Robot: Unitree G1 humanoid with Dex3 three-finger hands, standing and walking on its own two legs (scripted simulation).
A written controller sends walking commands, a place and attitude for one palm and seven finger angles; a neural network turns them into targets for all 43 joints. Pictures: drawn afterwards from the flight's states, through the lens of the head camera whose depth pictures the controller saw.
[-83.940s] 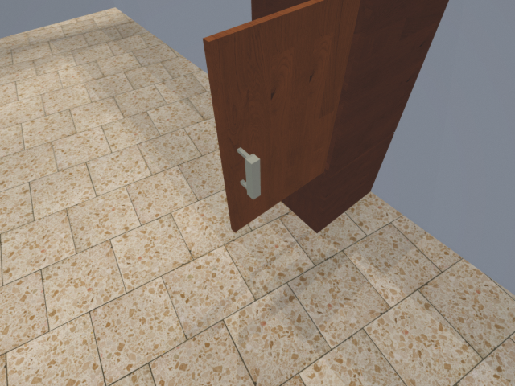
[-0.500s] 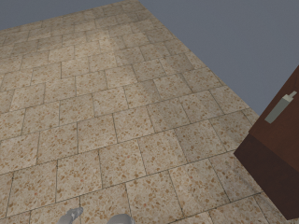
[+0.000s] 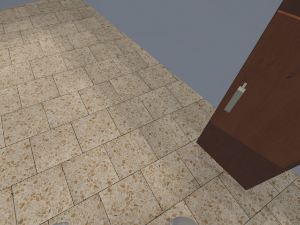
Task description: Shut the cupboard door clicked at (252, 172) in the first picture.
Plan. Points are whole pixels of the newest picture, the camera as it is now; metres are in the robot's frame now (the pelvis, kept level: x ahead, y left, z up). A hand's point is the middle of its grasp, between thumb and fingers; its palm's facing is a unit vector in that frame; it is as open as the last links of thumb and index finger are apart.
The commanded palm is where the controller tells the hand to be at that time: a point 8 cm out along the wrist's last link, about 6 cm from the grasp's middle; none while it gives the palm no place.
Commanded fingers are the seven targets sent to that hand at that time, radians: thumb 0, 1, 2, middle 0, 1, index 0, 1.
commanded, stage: turn to face it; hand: left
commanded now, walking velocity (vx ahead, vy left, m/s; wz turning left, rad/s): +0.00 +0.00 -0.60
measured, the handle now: (236, 97) +0.62 -0.32 -0.09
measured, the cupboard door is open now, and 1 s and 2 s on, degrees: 11 11 11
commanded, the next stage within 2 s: take the last steps up to it in 0.90 s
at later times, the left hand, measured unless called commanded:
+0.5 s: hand (101, 217) +0.15 +0.15 -0.17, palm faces -0.27 -0.94 -0.23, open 7.4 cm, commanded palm none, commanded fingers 0.00 0.90 0.90 -0.20 -0.30 -0.20 -0.30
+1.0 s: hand (123, 188) +0.24 +0.10 -0.17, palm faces -0.52 -0.81 -0.26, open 7.4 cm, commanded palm none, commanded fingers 0.00 0.90 0.90 -0.20 -0.30 -0.20 -0.30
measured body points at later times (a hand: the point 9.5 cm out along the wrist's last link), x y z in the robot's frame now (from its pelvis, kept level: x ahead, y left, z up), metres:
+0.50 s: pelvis +0.02 -0.02 -0.01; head +0.07 -0.03 +0.44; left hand +0.17 +0.20 -0.15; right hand +0.04 -0.30 -0.14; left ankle +0.07 +0.11 -0.71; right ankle -0.02 -0.14 -0.74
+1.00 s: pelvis +0.04 -0.02 -0.02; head +0.07 -0.05 +0.43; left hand +0.27 +0.14 -0.15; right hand -0.09 -0.24 -0.17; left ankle +0.08 +0.10 -0.74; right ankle -0.05 -0.10 -0.75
